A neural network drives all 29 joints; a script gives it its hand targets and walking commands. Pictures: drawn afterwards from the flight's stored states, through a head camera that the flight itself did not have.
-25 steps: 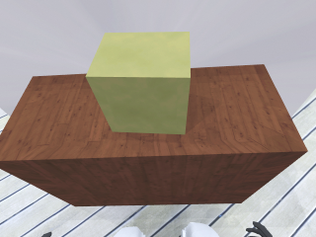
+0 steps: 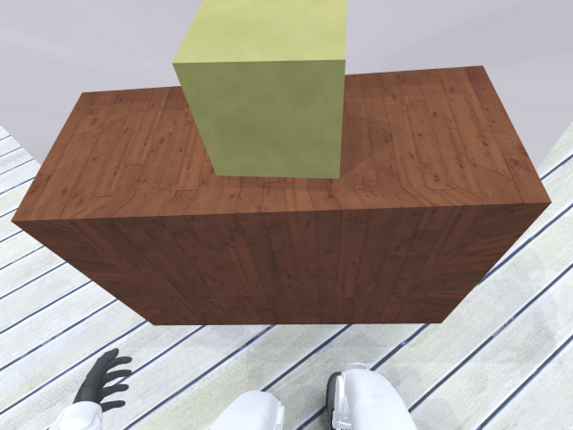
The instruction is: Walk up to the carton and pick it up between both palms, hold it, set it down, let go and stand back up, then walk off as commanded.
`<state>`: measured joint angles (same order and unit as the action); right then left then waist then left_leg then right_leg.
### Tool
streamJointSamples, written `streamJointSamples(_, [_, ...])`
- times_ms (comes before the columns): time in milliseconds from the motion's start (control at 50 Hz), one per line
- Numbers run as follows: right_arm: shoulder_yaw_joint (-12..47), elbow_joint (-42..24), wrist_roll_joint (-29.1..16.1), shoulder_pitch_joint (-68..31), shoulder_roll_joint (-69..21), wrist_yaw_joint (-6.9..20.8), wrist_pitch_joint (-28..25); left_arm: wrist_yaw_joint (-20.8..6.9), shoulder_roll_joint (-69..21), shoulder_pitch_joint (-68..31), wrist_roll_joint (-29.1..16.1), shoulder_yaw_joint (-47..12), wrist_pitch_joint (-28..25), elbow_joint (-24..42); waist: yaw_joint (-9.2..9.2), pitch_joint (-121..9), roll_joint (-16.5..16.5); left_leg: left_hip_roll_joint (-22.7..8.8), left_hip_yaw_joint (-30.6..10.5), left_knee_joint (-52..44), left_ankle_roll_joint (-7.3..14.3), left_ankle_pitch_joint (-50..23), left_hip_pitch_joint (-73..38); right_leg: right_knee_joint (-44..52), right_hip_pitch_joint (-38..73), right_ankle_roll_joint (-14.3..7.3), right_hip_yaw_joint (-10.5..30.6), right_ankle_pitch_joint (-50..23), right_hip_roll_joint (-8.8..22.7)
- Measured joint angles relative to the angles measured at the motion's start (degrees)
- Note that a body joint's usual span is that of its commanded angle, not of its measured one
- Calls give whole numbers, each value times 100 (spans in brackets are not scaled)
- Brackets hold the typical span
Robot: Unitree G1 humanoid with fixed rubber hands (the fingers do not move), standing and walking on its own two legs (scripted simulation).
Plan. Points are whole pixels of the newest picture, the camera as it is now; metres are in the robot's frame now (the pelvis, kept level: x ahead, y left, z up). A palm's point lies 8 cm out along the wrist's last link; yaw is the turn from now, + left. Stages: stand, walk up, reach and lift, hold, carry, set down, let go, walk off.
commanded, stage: walk off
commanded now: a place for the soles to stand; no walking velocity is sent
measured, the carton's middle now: (275, 93) +0.63 +0.03 +0.07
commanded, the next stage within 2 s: none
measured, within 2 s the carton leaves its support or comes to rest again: neither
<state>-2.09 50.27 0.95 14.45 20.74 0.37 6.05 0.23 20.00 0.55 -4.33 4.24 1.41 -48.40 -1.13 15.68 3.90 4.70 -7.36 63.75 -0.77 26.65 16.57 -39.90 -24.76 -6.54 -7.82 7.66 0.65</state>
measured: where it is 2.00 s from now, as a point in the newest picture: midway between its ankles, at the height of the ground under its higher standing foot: outside the picture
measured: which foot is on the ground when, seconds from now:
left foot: up 0.00-0.06, down 0.08-0.42, up 0.44-1.00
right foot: down 0.00-0.12, up 0.14-0.38, down 0.40-1.00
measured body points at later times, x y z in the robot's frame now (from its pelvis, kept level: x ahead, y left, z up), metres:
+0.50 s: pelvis -0.15 -0.03 +0.00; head -0.08 -0.08 +0.44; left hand -0.02 +0.29 -0.09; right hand -0.03 -0.33 -0.15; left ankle -0.08 +0.15 -0.67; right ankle -0.14 -0.09 -0.70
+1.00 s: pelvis -0.24 -0.03 +0.01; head -0.21 -0.08 +0.45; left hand -0.09 +0.29 -0.06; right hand -0.21 -0.32 -0.14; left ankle -0.25 +0.15 -0.62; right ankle -0.14 -0.09 -0.70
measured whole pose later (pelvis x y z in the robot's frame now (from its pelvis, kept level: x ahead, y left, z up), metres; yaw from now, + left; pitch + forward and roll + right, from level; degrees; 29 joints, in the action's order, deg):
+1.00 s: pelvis -0.24 -0.03 +0.01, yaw -2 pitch -8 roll +2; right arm -2.6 44.2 0.9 17.8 21.5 -1.2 6.7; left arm 1.4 20.2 4.9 -4.3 4.9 0.5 -47.3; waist -1.1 13.6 4.5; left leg 8.1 -12.9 71.0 -2.7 27.8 21.3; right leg -41.8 -20.1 -5.3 0.3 13.5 -4.1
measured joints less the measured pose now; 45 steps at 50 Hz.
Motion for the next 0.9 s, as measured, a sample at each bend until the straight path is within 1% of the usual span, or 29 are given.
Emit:
streamJointSamples(60, [-11,-2,0,132,1,0,-19,0,98,-82,0,27,82,35,-2,-2,-28,-125,72,-603,28,118,-234,1,-221,15,-26,-231,0])
streamJointSamples(80, [-21,-3,0,181,2,0,-35,0,136,-104,0,34,123,42,-4,-11,-40,-157,78,-931,56,288,-355,-6,-316,31,-28,-310,0])
streamJointSamples(100, [-27,0,0,236,-2,0,-51,0,172,-143,0,42,176,44,0,-2,-68,-167,85,-1152,47,670,-419,-75,-426,48,-15,-247,14])
streamJointSamples(120, [-28,1,0,255,-4,0,-49,1,206,-151,0,69,227,41,1,76,-133,-135,138,-1112,49,696,-388,-265,-502,60,58,242,20])
streamJointSamples(140, [-29,1,0,278,-3,0,-45,1,235,-80,0,91,272,38,-4,110,-193,-124,214,-1079,62,588,-379,-670,-605,123,172,885,-14])
streamJointSamples(160, [-29,1,0,316,-2,0,-37,0,253,28,1,96,306,38,-8,97,-212,-153,269,-1080,81,471,-379,-1265,-712,194,349,1346,-128])
streamJointSamples(180, [-29,1,0,359,-2,0,-27,0,270,137,1,97,323,40,-8,58,-212,-202,288,-1103,86,373,-377,-1900,-773,251,545,1592,-286])
streamJointSamples(220, [-30,-3,0,391,-3,-22,-47,0,317,367,1,119,325,42,-4,-123,-246,-272,292,-1213,86,207,-290,-2939,-775,311,886,1659,-548])
streamJointSamples(240, [-30,-5,0,366,-4,-42,-82,0,350,490,0,128,325,42,-1,-270,-283,-286,295,-1275,82,127,-167,-3287,-765,324,1009,1661,-616])
streamJointSamples(280, [-29,-70,0,221,-5,-77,-161,-1,413,696,0,136,326,45,5,-475,-331,-319,299,-1361,66,-28,107,-3592,-624,346,1108,1678,-642])
streamJointSamples(320, [-27,-232,0,-8,-6,-82,-245,-1,461,832,0,135,326,47,8,-519,-337,-384,303,-1377,26,-154,354,-3405,-329,349,1120,1875,-641])
streamJointSamples(340, [-27,-323,0,-133,-7,-82,-282,-1,477,874,0,134,322,49,10,-521,-340,-418,306,-1378,-9,-212,475,-3068,-144,349,1123,2025,-637])
streamJointSamples(380, [-26,-504,0,-365,-8,-82,-329,-1,482,899,0,134,287,53,12,-522,-352,-454,323,-1378,-119,-336,729,-2030,245,349,1128,2244,-576])
streamJointSamples(400, [-26,-575,0,-483,-8,-82,-331,-1,473,901,0,133,252,54,14,-523,-367,-453,346,-1377,-190,-400,854,-1356,457,349,1130,2257,-514])
streamJointSamples(420, [-28,-598,0,-634,11,-82,-329,0,402,852,0,129,215,52,4,-413,-281,-503,315,-1382,-218,-470,904,-1148,486,309,1084,2208,-551])
streamJointSamples(440, [-27,-602,0,-733,32,-81,-323,-1,300,776,0,101,171,52,4,-271,-159,-528,213,-1384,-208,-584,907,-1137,490,248,1011,2117,-604])
streamJointSamples(460, [-27,-601,0,-796,32,-82,-301,-1,212,753,0,62,113,51,7,-188,-110,-424,66,-1285,-195,-412,912,-1145,492,193,982,2032,-598])
streamJointSamples(500, [-29,-600,1,-846,31,-124,-244,-1,87,814,0,-18,58,48,10,-171,-104,-40,-270,-685,-192,79,978,-1128,496,118,986,1911,-518])
streamJointSamples(520, [-29,-600,0,-852,32,-146,-221,0,39,857,0,-33,50,47,9,-188,-97,121,-390,-369,-189,109,1008,-1098,495,103,984,1859,-485])
streamJointSamples(560, [-27,-601,0,-865,32,-155,-179,15,-37,924,0,-33,49,47,6,-203,-60,314,-526,98,-189,111,1011,-994,493,101,981,1735,-472])
streamJointSamples(600, [-27,-601,0,-837,33,-155,-145,39,-81,942,0,-32,46,48,4,-204,-33,418,-549,426,-190,112,977,-886,493,96,979,1604,-472])
streamJointSamples(680, [-27,-601,0,-649,34,-155,-81,83,-108,906,0,-29,-17,62,2,-205,0,508,-553,727,-190,114,842,-710,492,76,972,1374,-472])
streamJointSamples(900, [-27,-602,0,95,79,-155,50,116,-56,574,0,38,-90,96,1,-205,62,455,-554,728,-190,114,582,-344,493,74,886,828,-472])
